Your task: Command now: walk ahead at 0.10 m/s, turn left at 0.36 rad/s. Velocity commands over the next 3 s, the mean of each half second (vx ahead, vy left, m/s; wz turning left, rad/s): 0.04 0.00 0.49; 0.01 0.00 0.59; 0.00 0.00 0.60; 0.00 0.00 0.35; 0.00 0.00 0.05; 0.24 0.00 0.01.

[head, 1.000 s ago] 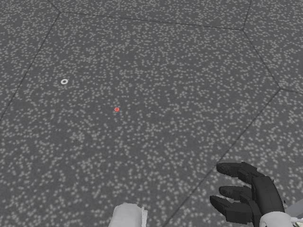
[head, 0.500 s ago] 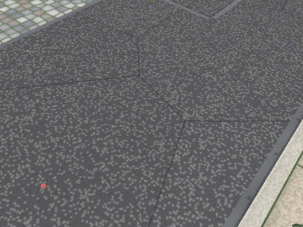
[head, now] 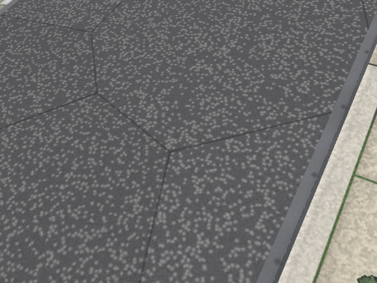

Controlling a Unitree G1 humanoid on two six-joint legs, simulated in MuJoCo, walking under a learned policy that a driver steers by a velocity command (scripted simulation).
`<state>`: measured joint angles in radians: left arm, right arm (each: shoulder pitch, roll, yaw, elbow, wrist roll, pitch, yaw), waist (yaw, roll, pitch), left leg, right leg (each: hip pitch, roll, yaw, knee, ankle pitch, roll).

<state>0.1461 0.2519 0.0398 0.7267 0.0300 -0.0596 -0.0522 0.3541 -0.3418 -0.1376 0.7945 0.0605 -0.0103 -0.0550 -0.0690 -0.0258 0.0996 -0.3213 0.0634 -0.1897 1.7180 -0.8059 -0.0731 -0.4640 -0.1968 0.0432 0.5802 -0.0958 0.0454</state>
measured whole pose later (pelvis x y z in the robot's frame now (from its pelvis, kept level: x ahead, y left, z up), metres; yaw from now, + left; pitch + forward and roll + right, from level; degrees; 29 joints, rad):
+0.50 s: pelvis +0.09 -0.04 +0.01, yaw +17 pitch +0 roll +2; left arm 0.36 0.22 0.03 0.72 0.04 -0.01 0.06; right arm -0.07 -0.15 -0.03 0.49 -0.03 0.12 -0.02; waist 0.01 0.02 0.06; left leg -0.99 0.07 0.10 1.83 -0.66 0.06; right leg -0.08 -0.13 -0.39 0.31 -0.21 -0.02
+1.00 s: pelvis +0.12 +0.06 +0.13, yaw +37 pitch +3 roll -3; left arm 0.14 0.16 -0.02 0.55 0.03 0.06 0.03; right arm 0.20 -0.20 -0.06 0.63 -0.01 0.04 -0.06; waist -0.01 -0.02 0.05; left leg -0.46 -0.13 -0.12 0.77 -0.34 0.10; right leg -0.78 -0.01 0.01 1.31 -0.30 0.06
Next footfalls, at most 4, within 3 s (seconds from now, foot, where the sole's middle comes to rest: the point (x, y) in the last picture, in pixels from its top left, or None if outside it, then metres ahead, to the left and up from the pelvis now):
0.64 left None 0.14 0.14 -0.62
1.28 right None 0.31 0.06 -0.62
1.72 left None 0.12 0.20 -0.62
2.10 right None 0.30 0.11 -0.62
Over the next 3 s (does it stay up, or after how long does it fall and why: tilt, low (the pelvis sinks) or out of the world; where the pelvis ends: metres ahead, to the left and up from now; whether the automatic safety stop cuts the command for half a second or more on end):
stays up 0.24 0.25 0.16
